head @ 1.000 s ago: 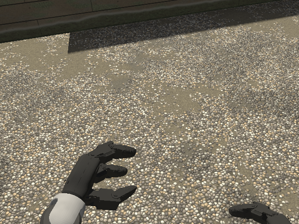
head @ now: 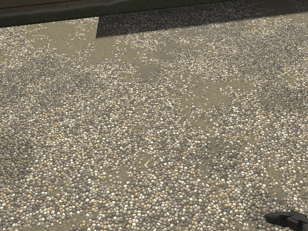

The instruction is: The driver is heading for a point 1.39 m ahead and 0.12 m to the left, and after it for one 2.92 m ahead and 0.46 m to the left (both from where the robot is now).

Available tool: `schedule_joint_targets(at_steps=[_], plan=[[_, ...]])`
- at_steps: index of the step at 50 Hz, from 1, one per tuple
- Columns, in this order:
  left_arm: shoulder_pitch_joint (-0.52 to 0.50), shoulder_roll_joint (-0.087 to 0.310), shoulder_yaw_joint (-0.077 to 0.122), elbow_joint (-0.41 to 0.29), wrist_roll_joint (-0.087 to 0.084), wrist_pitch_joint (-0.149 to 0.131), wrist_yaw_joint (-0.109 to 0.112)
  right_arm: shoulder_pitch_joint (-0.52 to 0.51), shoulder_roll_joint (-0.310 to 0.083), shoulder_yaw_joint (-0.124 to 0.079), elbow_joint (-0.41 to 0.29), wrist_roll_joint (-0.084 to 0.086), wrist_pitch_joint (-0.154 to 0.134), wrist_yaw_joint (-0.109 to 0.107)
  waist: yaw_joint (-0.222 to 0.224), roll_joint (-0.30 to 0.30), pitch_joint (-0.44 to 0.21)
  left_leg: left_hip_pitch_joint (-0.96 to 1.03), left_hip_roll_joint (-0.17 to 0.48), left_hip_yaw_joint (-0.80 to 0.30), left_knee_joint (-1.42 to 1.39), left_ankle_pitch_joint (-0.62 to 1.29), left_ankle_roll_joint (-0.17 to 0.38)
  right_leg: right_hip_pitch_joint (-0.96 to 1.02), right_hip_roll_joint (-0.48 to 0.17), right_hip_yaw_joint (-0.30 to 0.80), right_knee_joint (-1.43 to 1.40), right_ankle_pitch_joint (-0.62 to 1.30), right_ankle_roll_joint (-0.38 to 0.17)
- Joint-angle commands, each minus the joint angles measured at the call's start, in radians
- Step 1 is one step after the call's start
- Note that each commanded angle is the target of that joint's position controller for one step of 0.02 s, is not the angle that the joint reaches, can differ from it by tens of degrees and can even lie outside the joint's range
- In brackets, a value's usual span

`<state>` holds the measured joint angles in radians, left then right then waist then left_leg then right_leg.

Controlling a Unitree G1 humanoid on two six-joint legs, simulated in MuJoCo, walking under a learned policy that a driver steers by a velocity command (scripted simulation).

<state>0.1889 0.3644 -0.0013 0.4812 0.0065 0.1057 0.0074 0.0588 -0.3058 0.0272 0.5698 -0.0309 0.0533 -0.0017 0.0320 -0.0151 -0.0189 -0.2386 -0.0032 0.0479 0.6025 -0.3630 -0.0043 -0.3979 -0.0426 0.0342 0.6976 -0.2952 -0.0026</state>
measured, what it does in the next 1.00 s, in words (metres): steps on the spot: left foot, then right foot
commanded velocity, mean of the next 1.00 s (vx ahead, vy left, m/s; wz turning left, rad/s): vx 0.61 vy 0.00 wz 0.22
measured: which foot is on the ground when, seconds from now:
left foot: down 0.00-0.08, up 0.10-0.34, down 0.36-1.00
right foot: down 0.00-0.36, up 0.38-0.60, down 0.62-1.00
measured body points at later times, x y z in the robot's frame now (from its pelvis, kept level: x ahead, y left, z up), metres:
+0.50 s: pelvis -0.04 +0.04 +0.01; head -0.04 +0.08 +0.46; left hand +0.22 +0.23 -0.03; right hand +0.06 -0.19 -0.08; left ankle -0.06 +0.14 -0.72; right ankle +0.01 -0.12 -0.69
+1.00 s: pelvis -0.03 +0.02 +0.01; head -0.04 +0.03 +0.46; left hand +0.15 +0.29 +0.00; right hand +0.30 -0.04 +0.04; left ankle -0.06 +0.14 -0.72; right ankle +0.01 -0.09 -0.72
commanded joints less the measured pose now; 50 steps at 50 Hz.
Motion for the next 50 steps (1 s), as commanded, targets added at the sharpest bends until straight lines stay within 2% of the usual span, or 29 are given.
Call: schedule_joint_targets(at_steps=[1,2,3,4,5,6,7,8,9,10,12,13,15,16,17,18,19,20,21,24,27,30,32,33,34,37,41,44,50], plan=[[0.015,0.062,0.047,-0.077,-0.006,0.004,0.004,-0.078,-0.077,-0.056,-0.029,0.005,0.019,-0.052,0.023,0.108,-0.115,0.087,0.224,-0.144,-0.017,0.766,0.212,-0.083,-0.022,0.060,0.098,0.205,-0.050],[0.054,0.056,0.053,-0.068,-0.005,0.011,0.007,-0.093,-0.080,-0.064,-0.017,0.006,0.024,-0.064,0.040,0.071,-0.123,0.043,0.206,-0.102,0.033,0.707,0.195,-0.049,-0.031,0.089,0.082,0.284,-0.073],[0.101,0.076,0.058,-0.063,-0.006,0.018,0.013,-0.115,-0.078,-0.069,-0.015,0.001,0.032,-0.073,0.062,-0.026,-0.119,-0.033,0.135,-0.027,0.190,0.603,0.156,-0.016,-0.085,0.196,-0.002,0.450,-0.137],[0.147,0.106,0.065,-0.065,0.008,0.024,0.022,-0.154,-0.062,-0.069,-0.021,-0.002,0.035,-0.075,0.092,-0.179,-0.117,-0.174,-0.008,0.030,0.407,0.313,0.093,0.046,-0.164,0.383,-0.136,0.668,-0.247],[0.199,0.132,0.071,-0.057,0.036,0.023,0.021,-0.207,-0.021,-0.059,-0.041,-0.007,0.038,-0.065,0.111,-0.318,-0.118,-0.398,-0.158,-0.036,0.683,-0.246,0.035,0.148,-0.243,0.617,-0.312,0.733,-0.370],[0.176,0.169,0.076,-0.055,0.048,0.008,0.028,-0.122,-0.039,-0.073,-0.004,0.022,0.020,-0.055,0.059,-0.244,-0.152,-0.441,-0.144,-0.184,0.879,-0.286,0.020,0.129,-0.252,0.618,-0.345,0.622,-0.373],[0.087,0.154,0.072,-0.065,0.025,0.001,0.042,0.009,-0.090,-0.090,0.031,0.031,0.008,-0.047,-0.021,-0.175,-0.202,-0.421,-0.108,-0.213,0.937,-0.179,0.004,0.133,-0.208,0.510,-0.321,0.393,-0.322],[-0.004,0.118,0.061,-0.077,-0.008,-0.001,0.053,0.092,-0.109,-0.097,0.059,0.032,0.008,-0.050,-0.076,-0.131,-0.194,-0.379,-0.064,-0.197,0.840,-0.084,-0.004,0.076,-0.165,0.400,-0.335,0.160,-0.265],[-0.071,0.073,0.042,-0.087,-0.022,0.004,0.064,0.096,-0.104,-0.094,0.052,0.021,0.015,-0.054,-0.089,-0.118,-0.190,-0.351,-0.043,-0.160,0.758,-0.024,-0.017,0.057,-0.136,0.340,-0.345,0.001,-0.227],[-0.133,0.013,0.017,-0.103,-0.018,0.001,0.066,0.102,-0.057,-0.080,0.056,0.006,0.018,-0.045,-0.104,-0.123,-0.207,-0.272,-0.046,-0.104,0.692,-0.010,-0.044,0.034,-0.119,0.292,-0.345,-0.048,-0.188],[-0.118,-0.120,-0.039,-0.082,0.016,-0.007,0.060,0.132,0.064,-0.021,0.052,-0.006,0.014,-0.015,-0.098,-0.153,-0.241,-0.105,-0.006,-0.089,0.384,-0.090,-0.068,0.046,-0.088,0.198,-0.349,-0.107,-0.121],[-0.066,-0.120,-0.034,-0.059,0.022,-0.013,0.056,0.103,0.103,0.005,0.033,-0.002,-0.001,-0.004,-0.052,-0.191,-0.222,-0.057,0.004,-0.076,0.246,-0.127,-0.049,0.074,-0.110,0.198,-0.365,-0.172,-0.112],[-0.050,-0.010,0.004,-0.052,-0.005,-0.014,0.056,0.142,0.049,0.006,0.025,0.012,-0.024,0.004,-0.034,-0.217,-0.163,0.026,-0.011,-0.010,0.097,-0.071,0.004,0.041,-0.160,0.209,-0.378,-0.367,-0.103],[-0.076,0.011,0.010,-0.060,-0.022,-0.013,0.058,0.175,0.038,0.008,0.024,0.011,-0.028,0.006,-0.047,-0.205,-0.108,0.010,-0.020,0.000,0.023,-0.069,0.038,0.026,-0.152,0.179,-0.341,-0.396,-0.084],[-0.089,-0.028,0.000,-0.071,-0.032,-0.017,0.060,0.185,0.044,0.016,0.018,0.001,-0.031,0.013,-0.039,-0.124,-0.048,-0.039,-0.003,-0.096,-0.078,-0.124,0.067,0.030,-0.105,0.122,-0.200,-0.317,-0.049],[-0.091,-0.083,-0.018,-0.089,-0.005,-0.027,0.059,0.178,0.019,0.026,-0.009,-0.022,-0.031,0.015,0.004,0.055,0.023,-0.116,0.105,-0.335,-0.197,-0.031,0.123,-0.031,-0.008,0.031,0.075,-0.192,0.010],[-0.124,-0.071,-0.023,-0.150,0.004,-0.045,0.052,0.154,-0.130,-0.012,-0.049,-0.011,-0.026,0.012,-0.010,0.272,0.129,-0.218,0.214,-0.716,-0.393,-0.333,0.213,-0.234,0.069,0.026,0.137,-0.184,0.051],[-0.194,-0.011,-0.003,-0.168,-0.034,-0.083,0.052,0.104,-0.180,-0.034,-0.085,-0.005,-0.039,-0.006,-0.035,0.277,0.200,-0.279,0.258,-0.820,-0.485,-0.430,0.246,-0.254,0.054,0.094,0.221,-0.114,0.059],[-0.218,0.004,-0.001,-0.177,-0.034,-0.112,0.044,0.001,-0.141,-0.013,-0.125,-0.014,-0.050,-0.021,-0.002,0.227,0.229,-0.283,0.232,-0.750,-0.457,-0.303,0.221,-0.244,0.037,0.117,0.264,-0.017,0.069],[-0.238,-0.081,-0.041,-0.186,0.065,-0.134,0.019,-0.008,-0.058,0.019,-0.146,-0.004,-0.026,-0.050,-0.015,0.177,0.077,-0.062,0.108,-0.509,-0.304,0.211,0.163,-0.178,0.026,0.081,0.144,0.057,0.102],[-0.314,-0.121,-0.071,-0.205,0.069,-0.137,0.001,0.036,-0.043,0.012,-0.140,-0.032,0.022,-0.049,-0.059,0.155,-0.019,0.122,0.058,-0.455,-0.208,0.567,0.157,-0.079,0.066,0.025,-0.065,-0.060,0.122],[-0.268,-0.074,-0.062,-0.175,0.049,-0.151,-0.015,-0.012,-0.053,0.006,-0.170,-0.023,0.064,-0.051,-0.054,0.122,-0.116,0.188,0.060,-0.505,-0.167,0.527,0.154,0.088,0.037,0.014,-0.295,0.173,0.103],[-0.196,-0.055,-0.056,-0.153,0.103,-0.149,-0.020,-0.012,-0.023,0.024,-0.194,-0.021,0.049,-0.040,-0.049,0.029,-0.229,0.020,0.021,-0.465,-0.102,0.373,0.125,0.429,-0.057,0.005,-0.221,0.517,0.047],[-0.246,-0.057,-0.058,-0.168,0.124,-0.142,-0.025,0.037,-0.004,0.033,-0.201,-0.009,0.034,-0.022,-0.083,-0.108,-0.238,-0.131,-0.009,-0.426,-0.122,0.222,0.088,0.545,-0.102,0.031,-0.167,0.501,-0.014],[-0.280,-0.078,-0.057,-0.184,0.116,-0.132,-0.024,0.019,0.000,0.039,-0.207,-0.002,0.014,-0.003,-0.064,-0.144,-0.201,-0.186,-0.007,-0.401,-0.137,0.140,0.063,0.538,-0.107,0.047,-0.175,0.363,-0.038],[-0.314,-0.048,-0.044,-0.198,0.085,-0.133,-0.011,-0.079,-0.039,0.029,-0.256,0.012,-0.005,0.022,-0.048,-0.046,-0.093,-0.251,-0.005,-0.410,-0.126,0.147,0.056,0.478,-0.095,0.018,-0.195,0.232,-0.006],[-0.299,-0.035,-0.034,-0.203,0.086,-0.149,-0.007,-0.111,-0.054,0.025,-0.284,0.012,-0.002,0.026,-0.046,0.025,-0.081,-0.264,-0.018,-0.444,-0.105,0.255,0.053,0.479,-0.089,-0.038,-0.181,0.224,0.013],[-0.304,-0.070,-0.059,-0.215,0.092,-0.165,-0.023,-0.185,0.001,0.067,-0.310,-0.014,-0.018,0.027,-0.044,0.076,-0.105,-0.211,0.003,-0.462,-0.164,0.217,0.037,0.457,-0.083,-0.041,-0.208,0.174,0.025],[-0.307,-0.029,-0.080,-0.218,0.081,-0.152,-0.025,-0.286,-0.001,0.102,-0.327,-0.042,-0.051,0.049,-0.055,0.073,-0.116,-0.088,0.016,-0.432,-0.173,0.231,0.010,0.373,-0.098,0.000,-0.274,0.196,0.004]])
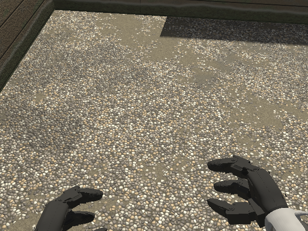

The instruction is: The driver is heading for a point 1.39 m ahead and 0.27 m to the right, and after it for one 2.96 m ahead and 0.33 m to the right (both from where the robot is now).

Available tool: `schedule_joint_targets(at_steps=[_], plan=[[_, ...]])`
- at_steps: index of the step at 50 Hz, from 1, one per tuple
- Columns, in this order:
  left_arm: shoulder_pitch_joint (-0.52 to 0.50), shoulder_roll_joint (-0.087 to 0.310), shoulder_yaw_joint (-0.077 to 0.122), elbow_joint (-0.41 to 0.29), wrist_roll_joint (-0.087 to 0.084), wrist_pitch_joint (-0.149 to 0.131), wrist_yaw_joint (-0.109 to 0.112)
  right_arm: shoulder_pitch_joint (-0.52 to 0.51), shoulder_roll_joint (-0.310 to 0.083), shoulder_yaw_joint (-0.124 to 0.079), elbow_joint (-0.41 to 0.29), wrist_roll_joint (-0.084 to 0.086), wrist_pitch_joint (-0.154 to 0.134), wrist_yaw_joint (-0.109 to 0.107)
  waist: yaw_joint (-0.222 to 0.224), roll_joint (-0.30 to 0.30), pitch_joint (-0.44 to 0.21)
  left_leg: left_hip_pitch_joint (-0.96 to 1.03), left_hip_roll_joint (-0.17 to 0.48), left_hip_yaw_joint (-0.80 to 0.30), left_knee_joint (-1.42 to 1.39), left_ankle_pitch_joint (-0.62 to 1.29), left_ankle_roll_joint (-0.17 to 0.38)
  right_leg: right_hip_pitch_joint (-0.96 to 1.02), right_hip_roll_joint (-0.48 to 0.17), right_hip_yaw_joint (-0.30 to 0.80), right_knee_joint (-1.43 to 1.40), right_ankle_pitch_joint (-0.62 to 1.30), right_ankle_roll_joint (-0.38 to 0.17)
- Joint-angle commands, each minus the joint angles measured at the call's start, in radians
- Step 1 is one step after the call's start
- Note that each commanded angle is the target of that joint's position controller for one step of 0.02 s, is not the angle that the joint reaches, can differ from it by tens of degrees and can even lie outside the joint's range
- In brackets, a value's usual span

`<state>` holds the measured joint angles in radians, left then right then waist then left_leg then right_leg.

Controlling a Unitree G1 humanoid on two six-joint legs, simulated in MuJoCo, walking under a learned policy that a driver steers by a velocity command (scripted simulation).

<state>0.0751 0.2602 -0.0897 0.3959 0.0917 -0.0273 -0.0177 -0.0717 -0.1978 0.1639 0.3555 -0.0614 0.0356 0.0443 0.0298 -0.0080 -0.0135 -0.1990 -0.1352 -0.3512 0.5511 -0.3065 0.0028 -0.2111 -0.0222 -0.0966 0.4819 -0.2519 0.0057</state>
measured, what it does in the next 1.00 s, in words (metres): stands, turning right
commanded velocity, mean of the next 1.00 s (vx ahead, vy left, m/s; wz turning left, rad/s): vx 0.80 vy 0.00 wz -0.49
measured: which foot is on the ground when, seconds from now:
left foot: down 0.00-1.00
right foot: down 0.00-1.00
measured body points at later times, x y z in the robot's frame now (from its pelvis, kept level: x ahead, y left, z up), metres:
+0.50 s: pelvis +0.01 -0.01 +0.00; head +0.00 -0.03 +0.45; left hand +0.34 +0.09 +0.02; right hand +0.20 -0.30 -0.01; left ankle +0.00 +0.13 -0.74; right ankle +0.00 -0.12 -0.74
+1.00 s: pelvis +0.01 -0.01 +0.00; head +0.00 -0.01 +0.45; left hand +0.28 +0.10 -0.07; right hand +0.03 -0.30 -0.09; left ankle +0.00 +0.13 -0.74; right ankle +0.00 -0.12 -0.74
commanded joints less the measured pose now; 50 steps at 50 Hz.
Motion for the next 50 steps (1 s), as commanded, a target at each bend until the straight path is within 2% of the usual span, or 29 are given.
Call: schedule_joint_targets(at_steps=[1,6,11,12,13,15,16,17,18,21,24,27,28,30,31,32,35,37,42,46,50], plan=[[-0.191,0.080,0.003,-0.131,-0.006,-0.015,0.001,-0.162,-0.110,-0.030,-0.112,-0.015,-0.038,0.005,-0.053,0.059,-0.130,-0.106,0.152,-0.023,-0.119,0.183,0.000,0.176,-0.120,0.144,-0.066,0.165,-0.009],[-0.182,0.098,-0.009,-0.109,-0.023,0.007,0.006,-0.168,-0.119,-0.017,-0.104,-0.032,-0.071,0.015,-0.054,0.042,-0.154,-0.049,0.182,0.043,-0.114,0.225,-0.008,0.150,-0.100,0.222,-0.071,0.189,-0.026],[-0.190,0.113,-0.006,-0.110,-0.029,0.028,0.001,-0.174,-0.124,-0.018,-0.108,-0.032,-0.093,0.018,-0.037,0.047,-0.155,-0.009,0.204,0.110,-0.099,0.294,-0.020,0.099,-0.066,0.280,-0.048,0.178,-0.028],[-0.193,0.114,-0.006,-0.109,-0.031,0.028,-0.001,-0.163,-0.129,-0.022,-0.104,-0.031,-0.096,0.016,-0.033,0.042,-0.173,0.014,0.207,0.122,-0.096,0.296,-0.023,0.086,-0.061,0.291,-0.044,0.191,-0.032],[-0.204,0.122,-0.003,-0.114,-0.034,0.028,-0.002,-0.154,-0.131,-0.026,-0.101,-0.037,-0.103,0.016,-0.039,0.030,-0.191,0.041,0.208,0.137,-0.095,0.274,-0.025,0.061,-0.060,0.300,-0.044,0.183,-0.040],[-0.218,0.127,-0.001,-0.121,-0.041,0.031,-0.008,-0.145,-0.143,-0.037,-0.102,-0.035,-0.103,0.010,-0.036,0.016,-0.178,0.065,0.209,0.164,-0.090,0.294,-0.029,0.015,-0.049,0.317,-0.030,0.206,-0.046],[-0.207,0.127,0.001,-0.121,-0.041,0.040,-0.001,-0.135,-0.171,-0.049,-0.096,-0.038,-0.098,-0.002,-0.029,0.051,-0.161,0.100,0.207,0.178,-0.087,0.340,-0.020,-0.027,-0.044,0.318,-0.025,0.239,-0.057],[-0.200,0.131,0.003,-0.120,-0.040,0.042,0.001,-0.121,-0.172,-0.054,-0.094,-0.040,-0.094,-0.011,-0.028,0.044,-0.160,0.127,0.209,0.191,-0.081,0.373,-0.017,-0.054,-0.036,0.321,-0.015,0.256,-0.060],[-0.202,0.141,0.010,-0.123,-0.047,0.044,0.000,-0.110,-0.181,-0.063,-0.087,-0.038,-0.093,-0.020,-0.027,0.042,-0.164,0.152,0.210,0.208,-0.078,0.389,-0.017,-0.076,-0.032,0.326,-0.003,0.262,-0.058],[-0.205,0.138,0.015,-0.137,-0.049,0.049,-0.004,-0.074,-0.182,-0.080,-0.069,-0.040,-0.089,-0.036,-0.030,0.012,-0.168,0.222,0.215,0.246,-0.069,0.418,-0.015,-0.139,-0.015,0.344,0.024,0.300,-0.061],[-0.207,0.140,0.018,-0.153,-0.066,0.051,-0.009,-0.048,-0.186,-0.098,-0.052,-0.048,-0.076,-0.047,-0.037,0.007,-0.169,0.268,0.220,0.293,-0.053,0.425,-0.008,-0.194,-0.002,0.360,0.054,0.362,-0.062],[-0.205,0.138,0.024,-0.165,-0.071,0.057,-0.013,-0.025,-0.188,-0.114,-0.035,-0.050,-0.072,-0.052,-0.034,-0.011,-0.183,0.278,0.221,0.339,-0.043,0.365,-0.012,-0.206,0.013,0.379,0.072,0.408,-0.063],[-0.192,0.149,0.031,-0.156,-0.083,0.058,-0.010,-0.013,-0.193,-0.120,-0.027,-0.032,-0.075,-0.053,-0.036,-0.024,-0.172,0.275,0.217,0.347,-0.039,0.319,-0.014,-0.215,0.016,0.389,0.071,0.397,-0.053],[-0.221,0.106,0.004,-0.172,-0.067,0.053,-0.006,-0.015,-0.151,-0.100,-0.033,-0.033,-0.087,-0.044,-0.030,-0.043,-0.207,0.252,0.223,0.331,-0.056,0.238,-0.022,-0.157,-0.002,0.429,0.016,0.316,-0.045],[-0.257,0.089,-0.010,-0.184,-0.065,0.052,-0.003,-0.032,-0.132,-0.086,-0.043,-0.027,-0.101,-0.039,-0.025,-0.053,-0.203,0.230,0.229,0.323,-0.069,0.218,-0.030,-0.134,-0.012,0.453,-0.012,0.270,-0.039],[-0.253,0.099,-0.009,-0.173,-0.067,0.057,-0.004,-0.029,-0.138,-0.085,-0.039,-0.021,-0.105,-0.039,-0.022,-0.064,-0.203,0.231,0.226,0.323,-0.068,0.191,-0.031,-0.130,-0.014,0.475,-0.030,0.268,-0.042],[-0.225,0.124,-0.004,-0.123,-0.076,0.076,-0.004,0.051,-0.163,-0.085,-0.009,-0.008,-0.097,-0.042,-0.037,-0.077,-0.169,0.199,0.220,0.327,-0.091,0.070,-0.026,-0.116,-0.015,0.520,-0.073,0.224,-0.056],[-0.202,0.113,-0.004,-0.097,-0.077,0.089,0.001,0.104,-0.172,-0.088,0.017,-0.002,-0.085,-0.042,-0.039,-0.072,-0.121,0.163,0.217,0.331,-0.120,0.012,-0.014,-0.128,-0.007,0.536,-0.097,0.117,-0.061],[-0.119,0.106,0.023,-0.014,-0.092,0.101,0.001,0.219,-0.187,-0.108,0.085,0.018,-0.069,-0.060,-0.040,-0.070,-0.031,0.148,0.214,0.343,-0.160,-0.079,0.032,-0.184,0.014,0.557,-0.149,-0.098,-0.079],[-0.103,0.074,0.034,0.022,-0.094,0.100,0.007,0.263,-0.173,-0.120,0.117,0.018,-0.061,-0.074,-0.041,-0.059,-0.036,0.158,0.213,0.356,-0.163,-0.054,0.048,-0.181,0.032,0.540,-0.130,-0.038,-0.083],[-0.062,0.054,0.041,0.055,-0.091,0.103,0.018,0.295,-0.171,-0.130,0.143,0.018,-0.049,-0.080,-0.035,-0.023,-0.056,0.178,0.217,0.360,-0.166,0.045,0.056,-0.166,0.051,0.508,-0.089,0.048,-0.080]])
